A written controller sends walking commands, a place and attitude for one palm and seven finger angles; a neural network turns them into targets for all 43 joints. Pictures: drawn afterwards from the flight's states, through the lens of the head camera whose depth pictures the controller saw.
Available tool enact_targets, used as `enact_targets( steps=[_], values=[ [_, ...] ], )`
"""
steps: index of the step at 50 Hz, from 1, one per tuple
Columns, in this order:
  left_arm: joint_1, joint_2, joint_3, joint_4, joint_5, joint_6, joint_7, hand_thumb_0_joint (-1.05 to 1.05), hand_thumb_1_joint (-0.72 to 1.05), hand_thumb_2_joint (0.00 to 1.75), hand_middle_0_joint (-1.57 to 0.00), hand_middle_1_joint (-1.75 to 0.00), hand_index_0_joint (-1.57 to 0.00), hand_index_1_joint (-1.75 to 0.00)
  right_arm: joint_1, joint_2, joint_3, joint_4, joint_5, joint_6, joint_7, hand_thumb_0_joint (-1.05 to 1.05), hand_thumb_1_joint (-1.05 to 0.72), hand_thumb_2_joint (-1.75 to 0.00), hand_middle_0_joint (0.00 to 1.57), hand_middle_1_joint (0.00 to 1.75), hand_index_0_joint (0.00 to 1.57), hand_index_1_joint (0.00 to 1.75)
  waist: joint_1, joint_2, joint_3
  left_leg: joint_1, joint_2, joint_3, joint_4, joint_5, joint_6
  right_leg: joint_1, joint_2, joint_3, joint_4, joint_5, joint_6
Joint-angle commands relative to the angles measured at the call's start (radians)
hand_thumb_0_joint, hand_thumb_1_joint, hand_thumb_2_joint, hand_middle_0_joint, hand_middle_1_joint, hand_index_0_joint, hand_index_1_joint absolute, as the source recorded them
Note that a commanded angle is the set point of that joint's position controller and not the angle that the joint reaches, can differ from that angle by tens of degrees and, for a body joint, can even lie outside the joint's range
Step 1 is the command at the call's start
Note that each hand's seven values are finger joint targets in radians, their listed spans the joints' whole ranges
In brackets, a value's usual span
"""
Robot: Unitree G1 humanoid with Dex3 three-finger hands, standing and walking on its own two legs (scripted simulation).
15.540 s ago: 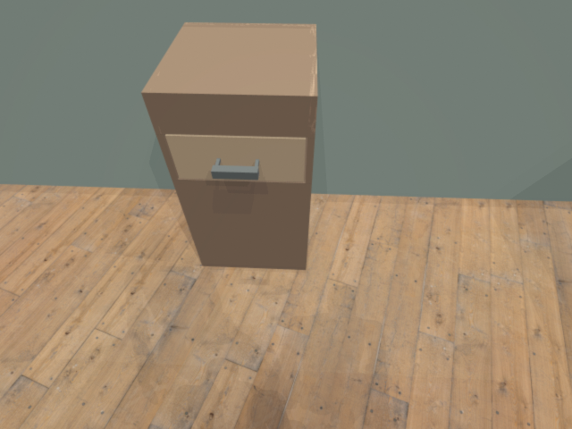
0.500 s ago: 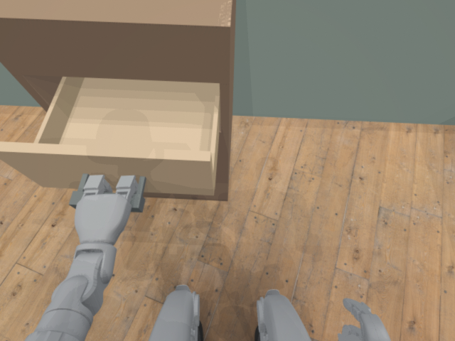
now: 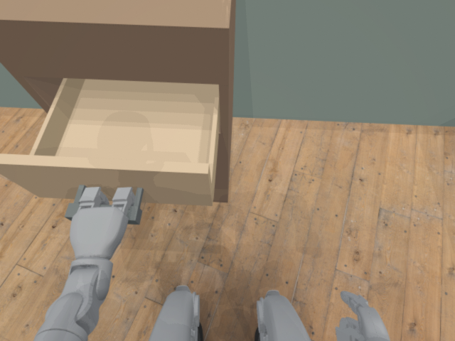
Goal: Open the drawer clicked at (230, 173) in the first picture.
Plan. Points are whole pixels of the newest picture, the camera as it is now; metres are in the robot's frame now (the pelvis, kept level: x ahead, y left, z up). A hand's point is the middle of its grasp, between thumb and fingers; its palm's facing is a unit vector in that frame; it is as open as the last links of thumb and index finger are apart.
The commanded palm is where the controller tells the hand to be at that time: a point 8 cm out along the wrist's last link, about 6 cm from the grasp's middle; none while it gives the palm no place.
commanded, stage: pull the drawer open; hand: left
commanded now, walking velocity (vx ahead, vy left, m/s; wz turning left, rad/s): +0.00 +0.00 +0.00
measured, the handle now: (107, 202) +0.36 +0.24 -0.05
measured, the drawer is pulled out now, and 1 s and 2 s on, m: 0.20 0.26 0.30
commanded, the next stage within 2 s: open the thumb to release the handle in 1.98 s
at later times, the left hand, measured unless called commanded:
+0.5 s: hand (109, 252) +0.28 +0.23 -0.07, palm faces -0.06 -0.04 -1.00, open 5.9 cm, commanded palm +0.24 +0.22 -0.02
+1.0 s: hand (105, 268) +0.25 +0.23 -0.07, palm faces -0.07 -0.05 -1.00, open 5.9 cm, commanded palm +0.21 +0.23 -0.02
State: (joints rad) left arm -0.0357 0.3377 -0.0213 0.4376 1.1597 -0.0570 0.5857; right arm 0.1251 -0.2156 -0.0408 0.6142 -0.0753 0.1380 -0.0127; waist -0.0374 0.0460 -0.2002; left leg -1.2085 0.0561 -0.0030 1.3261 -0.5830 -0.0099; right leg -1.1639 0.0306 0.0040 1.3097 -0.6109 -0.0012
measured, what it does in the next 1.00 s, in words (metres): stands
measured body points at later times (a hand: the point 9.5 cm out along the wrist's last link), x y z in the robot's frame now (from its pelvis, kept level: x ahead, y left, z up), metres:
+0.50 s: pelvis +0.00 +0.00 +0.00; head +0.12 -0.01 +0.43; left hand +0.27 +0.23 -0.02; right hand +0.16 -0.25 -0.13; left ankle +0.01 +0.12 -0.61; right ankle +0.00 -0.12 -0.61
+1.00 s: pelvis +0.00 -0.01 -0.01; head +0.12 -0.01 +0.43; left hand +0.25 +0.23 -0.02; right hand +0.18 -0.24 -0.13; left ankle +0.01 +0.12 -0.61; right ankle +0.00 -0.12 -0.61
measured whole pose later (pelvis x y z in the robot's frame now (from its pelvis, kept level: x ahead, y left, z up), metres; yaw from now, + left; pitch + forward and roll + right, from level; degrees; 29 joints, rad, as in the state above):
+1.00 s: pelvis +0.00 -0.01 -0.01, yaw +0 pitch +26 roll -1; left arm 0.20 0.34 -0.02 0.25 1.15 -0.07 0.61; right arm 0.08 -0.21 -0.03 0.57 -0.08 0.12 -0.01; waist -0.02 0.04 -0.20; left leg -1.22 0.06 -0.01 1.36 -0.60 -0.02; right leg -1.17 0.03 0.00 1.35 -0.63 -0.01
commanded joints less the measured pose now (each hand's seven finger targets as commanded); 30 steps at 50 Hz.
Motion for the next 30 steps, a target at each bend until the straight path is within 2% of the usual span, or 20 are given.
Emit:
enact_targets(
  steps=[1, 2, 3, 4, 5, 8, 9, 10, 12, 15, 16, 17, 19, 21, 23, 25, 27, 28, 30],
  values=[
    [0.047, 0.145, 0.086, -0.186, -0.017, 0.000, 0.055, 0.00, 0.90, 0.90, -0.40, -1.35, -0.40, -1.35, 0.014, -0.129, -0.047, -0.103, -0.004, -0.027, -0.009, 0.00, -0.90, -0.90, 0.20, 0.30, 0.20, 0.30, 0.057, 0.018, -0.418, 0.383, -0.056, 0.009, -0.125, 0.453, 0.032, 0.200, 0.026, -0.043, -0.145, 0.500, -0.052],
    [0.062, 0.127, 0.068, -0.181, -0.017, 0.003, 0.056, 0.00, 0.90, 0.90, -0.40, -1.35, -0.40, -1.35, 0.015, -0.128, -0.047, -0.107, -0.003, -0.029, -0.007, 0.00, -0.90, -0.90, 0.20, 0.30, 0.20, 0.30, 0.052, 0.020, -0.401, 0.386, -0.056, 0.010, -0.127, 0.448, 0.033, 0.200, 0.026, -0.045, -0.152, 0.497, -0.053],
    [0.052, 0.140, 0.084, -0.191, -0.021, 0.005, 0.056, 0.00, 0.90, 0.90, -0.40, -1.35, -0.40, -1.35, 0.011, -0.129, -0.047, -0.105, -0.004, -0.030, -0.007, 0.00, -0.90, -0.90, 0.20, 0.30, 0.20, 0.30, 0.051, 0.022, -0.404, 0.388, -0.054, 0.008, -0.124, 0.455, 0.033, 0.199, 0.026, -0.048, -0.149, 0.500, -0.054],
    [0.063, 0.151, 0.099, -0.182, -0.017, 0.002, 0.058, 0.00, 0.90, 0.90, -0.40, -1.35, -0.40, -1.35, 0.011, -0.129, -0.047, -0.105, -0.004, -0.026, -0.009, 0.00, -0.90, -0.90, 0.20, 0.30, 0.20, 0.30, 0.057, -0.003, -0.417, 0.380, -0.056, 0.010, -0.122, 0.452, 0.032, 0.200, 0.025, -0.045, -0.143, 0.497, -0.051],
    [0.075, 0.138, 0.086, -0.182, -0.018, 0.003, 0.057, 0.00, 0.90, 0.90, -0.40, -1.35, -0.40, -1.35, 0.012, -0.129, -0.048, -0.107, -0.005, -0.030, -0.010, 0.00, -0.90, -0.90, 0.20, 0.30, 0.20, 0.30, 0.052, -0.012, -0.407, 0.379, -0.055, 0.010, -0.118, 0.447, 0.034, 0.202, 0.026, -0.042, -0.149, 0.508, -0.051],
    [0.081, 0.149, 0.096, -0.201, -0.024, 0.001, 0.058, 0.00, 0.90, 0.90, -0.40, -1.35, -0.40, -1.35, 0.005, -0.129, -0.046, -0.106, -0.005, -0.035, -0.011, 0.00, -0.90, -0.90, 0.20, 0.30, 0.20, 0.30, 0.057, 0.010, -0.408, 0.373, -0.058, 0.013, -0.118, 0.449, 0.034, 0.215, 0.023, -0.040, -0.146, 0.516, -0.052],
    [0.097, 0.164, 0.113, -0.203, -0.022, -0.004, 0.060, 0.00, 0.90, 0.90, -0.40, -1.35, -0.40, -1.35, 0.001, -0.126, -0.045, -0.105, -0.004, -0.032, -0.012, 0.00, -0.90, -0.90, 0.20, 0.30, 0.20, 0.30, 0.065, 0.005, -0.421, 0.372, -0.059, 0.017, -0.116, 0.446, 0.033, 0.219, 0.023, -0.035, -0.143, 0.521, -0.051],
    [0.140, 0.156, 0.112, -0.189, -0.026, -0.002, 0.059, 0.00, 0.90, 0.90, -0.40, -1.35, -0.40, -1.35, 0.006, -0.127, -0.045, -0.112, -0.004, -0.035, -0.011, 0.00, -0.90, -0.90, 0.20, 0.30, 0.20, 0.30, 0.067, -0.019, -0.400, 0.362, -0.061, 0.015, -0.116, 0.442, 0.034, 0.229, 0.025, -0.035, -0.147, 0.529, -0.052],
    [0.134, 0.149, 0.101, -0.225, -0.022, -0.006, 0.062, 0.00, 0.90, 0.90, -0.40, -1.35, -0.40, -1.35, 0.000, -0.126, -0.045, -0.115, -0.006, -0.035, -0.010, 0.00, -0.90, -0.90, 0.20, 0.30, 0.20, 0.30, 0.066, 0.005, -0.412, 0.366, -0.061, 0.016, -0.115, 0.443, 0.033, 0.227, 0.024, -0.032, -0.143, 0.531, -0.053],
    [0.141, 0.125, 0.077, -0.231, -0.015, -0.002, 0.068, 0.00, 0.90, 0.90, -0.40, -1.35, -0.40, -1.35, -0.007, -0.126, -0.046, -0.119, -0.007, -0.034, -0.005, 0.00, -0.90, -0.90, 0.20, 0.30, 0.20, 0.30, 0.057, 0.015, -0.387, 0.378, -0.055, 0.007, -0.118, 0.439, 0.031, 0.189, 0.024, -0.042, -0.143, 0.491, -0.054],
    [0.140, 0.132, 0.082, -0.251, -0.016, -0.002, 0.071, 0.00, 0.90, 0.90, -0.40, -1.35, -0.40, -1.35, -0.012, -0.125, -0.045, -0.120, -0.007, -0.031, -0.004, 0.00, -0.90, -0.90, 0.20, 0.30, 0.20, 0.30, 0.061, 0.023, -0.402, 0.381, -0.056, 0.010, -0.117, 0.439, 0.031, 0.190, 0.024, -0.042, -0.142, 0.487, -0.054],
    [0.159, 0.127, 0.079, -0.245, -0.014, 0.003, 0.073, 0.00, 0.90, 0.90, -0.40, -1.35, -0.40, -1.35, -0.009, -0.124, -0.046, -0.123, -0.007, -0.034, -0.004, 0.00, -0.90, -0.90, 0.20, 0.30, 0.20, 0.30, 0.061, 0.004, -0.403, 0.383, -0.057, 0.007, -0.117, 0.443, 0.032, 0.196, 0.026, -0.043, -0.141, 0.493, -0.054],
    [0.173, 0.120, 0.073, -0.257, -0.020, 0.005, 0.074, 0.00, 0.90, 0.90, -0.40, -1.35, -0.40, -1.35, -0.016, -0.123, -0.044, -0.126, -0.006, -0.033, -0.004, 0.00, -0.90, -0.90, 0.20, 0.30, 0.20, 0.30, 0.060, 0.012, -0.400, 0.387, -0.056, 0.006, -0.119, 0.449, 0.031, 0.194, 0.024, -0.045, -0.141, 0.493, -0.053],
    [0.192, 0.134, 0.086, -0.268, -0.022, 0.008, 0.074, 0.00, 0.90, 0.90, -0.40, -1.35, -0.40, -1.35, -0.019, -0.123, -0.043, -0.129, -0.007, -0.034, -0.005, 0.00, -0.90, -0.90, 0.20, 0.30, 0.20, 0.30, 0.063, -0.005, -0.407, 0.376, -0.057, 0.008, -0.118, 0.430, 0.031, 0.205, 0.023, -0.041, -0.141, 0.489, -0.052],
    [0.189, 0.125, 0.074, -0.284, -0.023, 0.010, 0.073, 0.00, 0.90, 0.90, -0.40, -1.35, -0.40, -1.35, -0.023, -0.123, -0.041, -0.133, -0.008, -0.039, -0.005, 0.00, -0.90, -0.90, 0.20, 0.30, 0.20, 0.30, 0.060, 0.026, -0.393, 0.384, -0.056, 0.005, -0.119, 0.432, 0.032, 0.196, 0.023, -0.044, -0.143, 0.482, -0.056],
    [0.200, 0.124, 0.073, -0.276, -0.020, 0.009, 0.074, 0.00, 0.90, 0.90, -0.40, -1.35, -0.40, -1.35, -0.025, -0.122, -0.041, -0.133, -0.008, -0.039, -0.006, 0.00, -0.90, -0.90, 0.20, 0.30, 0.20, 0.30, 0.058, 0.002, -0.382, 0.378, -0.054, 0.003, -0.118, 0.419, 0.032, 0.185, 0.024, -0.045, -0.143, 0.469, -0.053],
    [0.222, 0.115, 0.063, -0.295, -0.023, 0.005, 0.074, 0.00, 0.90, 0.90, -0.40, -1.35, -0.40, -1.35, -0.028, -0.121, -0.040, -0.139, -0.009, -0.040, -0.005, 0.00, -0.90, -0.90, 0.20, 0.30, 0.20, 0.30, 0.061, 0.005, -0.386, 0.373, -0.058, 0.007, -0.118, 0.407, 0.033, 0.198, 0.022, -0.042, -0.147, 0.468, -0.054],
    [0.236, 0.132, 0.085, -0.301, -0.024, 0.006, 0.076, 0.00, 0.90, 0.90, -0.40, -1.35, -0.40, -1.35, -0.033, -0.121, -0.039, -0.139, -0.009, -0.042, -0.006, 0.00, -0.90, -0.90, 0.20, 0.30, 0.20, 0.30, 0.067, 0.017, -0.388, 0.375, -0.056, 0.003, -0.118, 0.422, 0.031, 0.196, 0.023, -0.043, -0.139, 0.471, -0.057],
    [0.230, 0.121, 0.070, -0.296, -0.020, 0.005, 0.076, 0.00, 0.90, 0.90, -0.40, -1.35, -0.40, -1.35, -0.034, -0.120, -0.039, -0.139, -0.010, -0.041, -0.007, 0.00, -0.90, -0.90, 0.20, 0.30, 0.20, 0.30, 0.059, 0.002, -0.376, 0.371, -0.055, 0.003, -0.114, 0.404, 0.033, 0.179, 0.022, -0.044, -0.142, 0.457, -0.054]
  ],
)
